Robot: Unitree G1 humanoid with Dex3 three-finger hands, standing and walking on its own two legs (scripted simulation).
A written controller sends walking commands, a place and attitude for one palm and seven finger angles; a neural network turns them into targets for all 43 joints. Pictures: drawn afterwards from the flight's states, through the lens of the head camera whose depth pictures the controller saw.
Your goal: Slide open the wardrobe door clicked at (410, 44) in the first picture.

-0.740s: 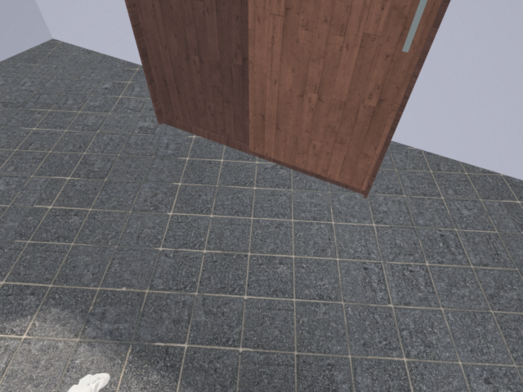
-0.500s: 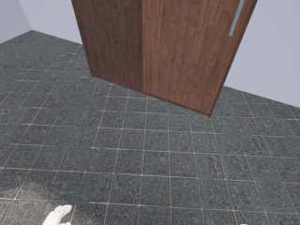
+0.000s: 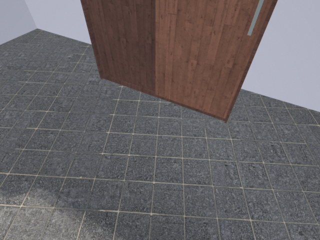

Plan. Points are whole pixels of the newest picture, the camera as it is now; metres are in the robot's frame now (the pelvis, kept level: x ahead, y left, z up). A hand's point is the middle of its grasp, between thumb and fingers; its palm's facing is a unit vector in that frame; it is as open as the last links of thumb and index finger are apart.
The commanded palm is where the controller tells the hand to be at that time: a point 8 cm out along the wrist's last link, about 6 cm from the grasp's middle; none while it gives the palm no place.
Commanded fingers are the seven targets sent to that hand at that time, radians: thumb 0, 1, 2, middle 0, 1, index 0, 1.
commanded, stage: stand and wait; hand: right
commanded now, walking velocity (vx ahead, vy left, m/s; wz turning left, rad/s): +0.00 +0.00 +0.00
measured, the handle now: (261, 1) +1.18 -0.45 +0.16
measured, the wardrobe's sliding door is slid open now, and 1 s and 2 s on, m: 0.00 0.00 0.00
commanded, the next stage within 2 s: look at it before walking up in 0.08 s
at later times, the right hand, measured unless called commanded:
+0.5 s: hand out of the picture +0.07 -0.25 -0.16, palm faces -0.03 +0.94 -0.33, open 7.4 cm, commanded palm none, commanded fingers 0.00 -0.90 -0.90 0.20 0.30 0.20 0.30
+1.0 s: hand out of the picture +0.05 -0.23 -0.17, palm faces -0.01 +0.96 -0.26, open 7.4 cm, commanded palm none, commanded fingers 0.00 -0.90 -0.90 0.20 0.30 0.20 0.30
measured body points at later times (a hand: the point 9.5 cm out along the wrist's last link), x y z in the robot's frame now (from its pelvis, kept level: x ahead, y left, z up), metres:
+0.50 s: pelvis -0.01 +0.00 +0.00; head -0.01 +0.00 +0.45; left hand +0.07 +0.29 -0.13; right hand +0.07 -0.29 -0.13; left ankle +0.00 +0.12 -0.74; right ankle +0.00 -0.12 -0.74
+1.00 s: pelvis +0.02 -0.01 -0.01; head +0.01 -0.01 +0.44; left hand +0.06 +0.26 -0.15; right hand +0.05 -0.28 -0.15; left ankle +0.00 +0.12 -0.74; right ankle +0.00 -0.12 -0.74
